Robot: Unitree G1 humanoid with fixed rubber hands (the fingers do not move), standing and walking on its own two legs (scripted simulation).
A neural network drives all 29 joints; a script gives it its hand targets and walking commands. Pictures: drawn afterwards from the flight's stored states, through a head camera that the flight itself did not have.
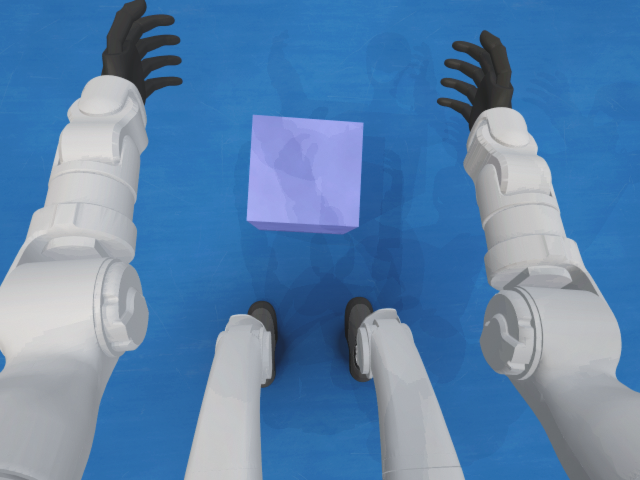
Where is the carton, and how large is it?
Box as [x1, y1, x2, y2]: [247, 115, 362, 234]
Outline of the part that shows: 253,115 247,220 257,228 267,230 342,234 357,227 359,210 362,123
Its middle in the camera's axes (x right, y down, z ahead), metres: -0.04 -0.13 +0.85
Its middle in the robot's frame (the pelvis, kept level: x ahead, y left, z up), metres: +0.50 +0.00 -0.52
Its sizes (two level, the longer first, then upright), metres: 0.210 0.200 0.250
